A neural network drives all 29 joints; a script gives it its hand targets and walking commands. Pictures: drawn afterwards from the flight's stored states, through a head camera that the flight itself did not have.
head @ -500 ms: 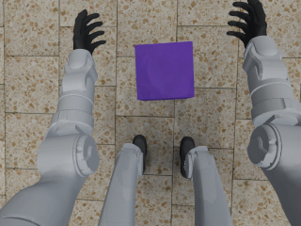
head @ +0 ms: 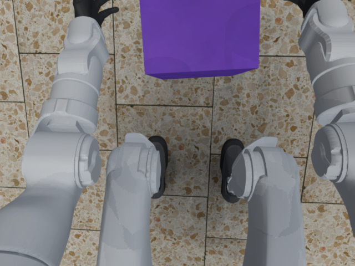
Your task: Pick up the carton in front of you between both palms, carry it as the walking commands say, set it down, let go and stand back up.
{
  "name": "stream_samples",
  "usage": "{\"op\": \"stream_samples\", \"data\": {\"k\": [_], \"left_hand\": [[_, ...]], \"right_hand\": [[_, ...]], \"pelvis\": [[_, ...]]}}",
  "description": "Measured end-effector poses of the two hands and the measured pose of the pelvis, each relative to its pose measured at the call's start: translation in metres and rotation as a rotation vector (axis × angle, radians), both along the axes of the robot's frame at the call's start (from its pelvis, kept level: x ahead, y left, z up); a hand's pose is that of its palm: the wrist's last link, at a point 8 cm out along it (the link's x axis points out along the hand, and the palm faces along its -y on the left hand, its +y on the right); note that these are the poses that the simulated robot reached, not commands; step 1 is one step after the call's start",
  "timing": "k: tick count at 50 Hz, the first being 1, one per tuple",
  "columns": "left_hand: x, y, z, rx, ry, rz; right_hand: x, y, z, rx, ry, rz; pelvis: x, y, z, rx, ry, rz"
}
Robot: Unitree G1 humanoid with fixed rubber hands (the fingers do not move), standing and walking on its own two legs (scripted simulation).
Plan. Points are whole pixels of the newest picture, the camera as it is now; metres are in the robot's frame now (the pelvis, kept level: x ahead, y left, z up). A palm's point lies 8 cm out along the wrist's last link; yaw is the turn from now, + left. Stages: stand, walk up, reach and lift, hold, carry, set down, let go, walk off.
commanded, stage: reach and lift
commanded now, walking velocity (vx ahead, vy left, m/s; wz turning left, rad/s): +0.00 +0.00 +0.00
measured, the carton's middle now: (197, 30) +0.54 +0.00 -0.30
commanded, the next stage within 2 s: none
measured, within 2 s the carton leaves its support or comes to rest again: leaves its support in 1.08 s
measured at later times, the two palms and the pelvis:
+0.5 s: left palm (108, 24) +0.54 +0.19 -0.22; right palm (284, 15) +0.55 -0.17 -0.22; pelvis +0.00 +0.00 -0.05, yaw +0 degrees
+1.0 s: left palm (121, 21) +0.54 +0.16 -0.22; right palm (274, 13) +0.55 -0.14 -0.22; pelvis -0.01 +0.00 -0.06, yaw -1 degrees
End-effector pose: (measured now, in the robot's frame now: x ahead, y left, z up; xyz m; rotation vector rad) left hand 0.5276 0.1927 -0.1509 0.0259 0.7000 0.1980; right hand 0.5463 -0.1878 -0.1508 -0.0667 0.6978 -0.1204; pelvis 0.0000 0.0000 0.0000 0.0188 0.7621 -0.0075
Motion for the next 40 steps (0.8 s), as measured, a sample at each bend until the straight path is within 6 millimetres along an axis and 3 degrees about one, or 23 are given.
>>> {"op": "stream_samples", "data": {"k": [10,15,30,37,40], "left_hand": [[0.001,-0.006,-0.066,-0.006,0.055,-0.012],[0.005,-0.005,-0.087,0.001,0.042,-0.018],[0.006,-0.011,-0.068,-0.018,0.035,-0.04],[0.007,-0.035,-0.071,-0.043,0.029,-0.087],[0.008,-0.036,-0.072,-0.026,0.02,-0.065]], "right_hand": [[0.0,0.007,-0.066,0.008,0.049,0.007],[0.001,0.008,-0.088,0.006,0.033,0.007],[-0.002,0.024,-0.068,0.014,0.034,0.019],[-0.002,0.04,-0.07,0.03,0.028,0.041],[-0.001,0.041,-0.071,0.025,0.025,0.037]], "pelvis": [[-0.01,0.001,-0.039,-0.001,-0.085,0.002],[-0.007,0.002,-0.052,-0.003,-0.122,0.0],[0.001,0.004,-0.048,-0.011,-0.101,0.005],[-0.004,0.005,-0.045,-0.013,-0.099,0.006],[-0.006,0.004,-0.044,-0.013,-0.111,0.003]]}}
